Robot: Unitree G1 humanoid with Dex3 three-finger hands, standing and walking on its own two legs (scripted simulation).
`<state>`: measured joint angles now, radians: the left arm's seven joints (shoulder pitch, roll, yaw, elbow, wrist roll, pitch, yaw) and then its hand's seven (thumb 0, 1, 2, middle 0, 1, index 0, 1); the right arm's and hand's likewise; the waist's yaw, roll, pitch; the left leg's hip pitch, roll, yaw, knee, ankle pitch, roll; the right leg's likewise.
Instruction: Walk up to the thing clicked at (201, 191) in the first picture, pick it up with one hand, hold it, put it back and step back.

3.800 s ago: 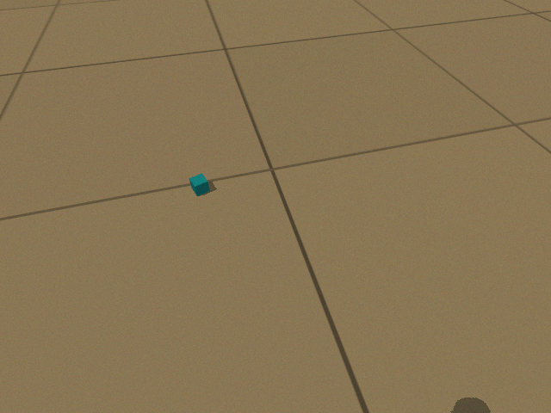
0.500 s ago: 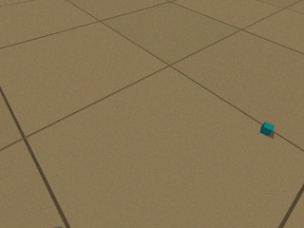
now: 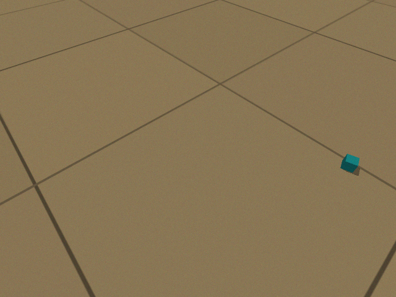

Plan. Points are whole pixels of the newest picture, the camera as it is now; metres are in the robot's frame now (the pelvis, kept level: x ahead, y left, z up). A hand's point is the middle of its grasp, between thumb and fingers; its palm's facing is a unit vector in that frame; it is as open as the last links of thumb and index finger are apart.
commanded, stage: stand
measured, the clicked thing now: (349, 163) +1.02 -0.93 -0.75
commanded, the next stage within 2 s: none
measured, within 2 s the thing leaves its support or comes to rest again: neither
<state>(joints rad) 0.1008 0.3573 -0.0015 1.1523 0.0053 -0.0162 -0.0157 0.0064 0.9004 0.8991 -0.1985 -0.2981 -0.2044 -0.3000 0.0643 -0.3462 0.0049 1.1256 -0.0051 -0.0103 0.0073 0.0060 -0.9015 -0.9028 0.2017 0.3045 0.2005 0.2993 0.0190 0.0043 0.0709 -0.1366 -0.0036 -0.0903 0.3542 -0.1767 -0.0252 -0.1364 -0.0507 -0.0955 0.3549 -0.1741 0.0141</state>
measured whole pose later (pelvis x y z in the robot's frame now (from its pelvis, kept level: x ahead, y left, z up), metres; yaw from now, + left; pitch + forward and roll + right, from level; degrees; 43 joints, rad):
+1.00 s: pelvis +0.01 -0.01 +0.00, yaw -1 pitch -2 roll +0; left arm 0.11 0.35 0.00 1.14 0.01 -0.01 -0.01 0.01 0.90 0.90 -0.20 -0.30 -0.20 -0.30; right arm 0.11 -0.35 0.01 1.14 -0.01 -0.01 0.01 0.01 -0.90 -0.90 0.20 0.30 0.20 0.30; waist 0.01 0.00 0.05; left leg -0.11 0.03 -0.07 0.31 -0.17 -0.05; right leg -0.13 -0.02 -0.08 0.33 -0.17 -0.01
